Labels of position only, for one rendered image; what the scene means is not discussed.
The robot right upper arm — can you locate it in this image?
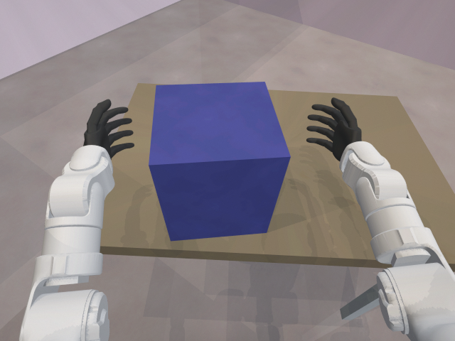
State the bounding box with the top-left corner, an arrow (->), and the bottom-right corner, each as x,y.
377,263 -> 455,341

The table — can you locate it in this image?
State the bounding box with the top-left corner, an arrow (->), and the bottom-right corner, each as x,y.
100,83 -> 455,320

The robot left upper arm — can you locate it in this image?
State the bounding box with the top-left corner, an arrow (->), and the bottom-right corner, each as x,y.
22,289 -> 109,341

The right robot hand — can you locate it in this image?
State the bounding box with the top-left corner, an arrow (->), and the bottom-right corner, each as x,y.
306,97 -> 362,161

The robot right forearm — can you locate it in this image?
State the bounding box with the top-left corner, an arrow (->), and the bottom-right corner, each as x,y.
339,141 -> 455,283

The left robot hand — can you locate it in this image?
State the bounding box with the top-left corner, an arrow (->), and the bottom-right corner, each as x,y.
83,99 -> 134,160

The carton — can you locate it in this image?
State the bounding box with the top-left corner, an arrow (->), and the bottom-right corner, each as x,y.
149,82 -> 291,241

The robot left forearm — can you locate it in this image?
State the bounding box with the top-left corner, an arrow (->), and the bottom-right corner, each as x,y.
18,145 -> 115,341

